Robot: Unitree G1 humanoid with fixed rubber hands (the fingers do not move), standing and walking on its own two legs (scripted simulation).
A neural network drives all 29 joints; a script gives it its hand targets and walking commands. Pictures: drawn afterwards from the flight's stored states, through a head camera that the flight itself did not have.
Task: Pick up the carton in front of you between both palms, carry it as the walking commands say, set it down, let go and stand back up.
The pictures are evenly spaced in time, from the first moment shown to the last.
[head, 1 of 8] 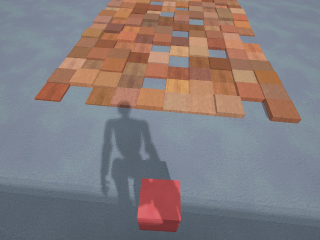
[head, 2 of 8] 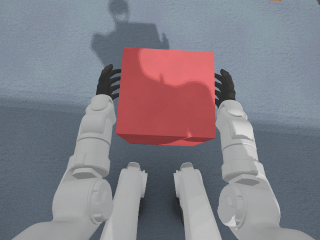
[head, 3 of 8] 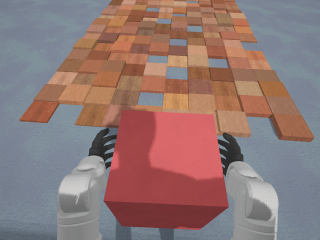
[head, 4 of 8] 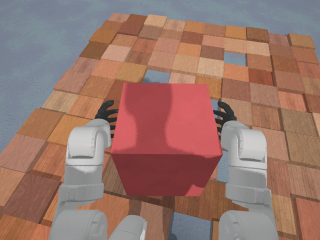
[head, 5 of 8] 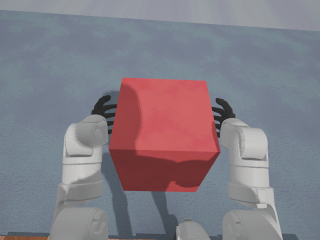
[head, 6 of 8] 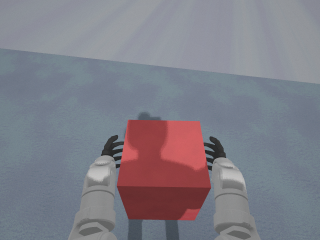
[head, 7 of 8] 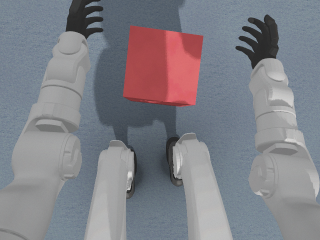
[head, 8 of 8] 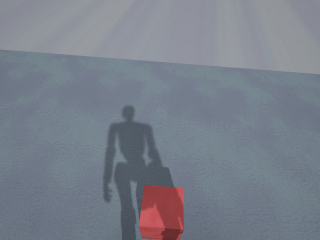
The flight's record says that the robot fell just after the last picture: no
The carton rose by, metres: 0.80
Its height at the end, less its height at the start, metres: +0.00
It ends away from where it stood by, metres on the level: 5.64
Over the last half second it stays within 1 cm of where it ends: yes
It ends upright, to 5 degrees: yes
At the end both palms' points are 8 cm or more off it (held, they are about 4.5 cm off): yes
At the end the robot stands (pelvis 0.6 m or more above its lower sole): yes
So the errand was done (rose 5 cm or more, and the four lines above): yes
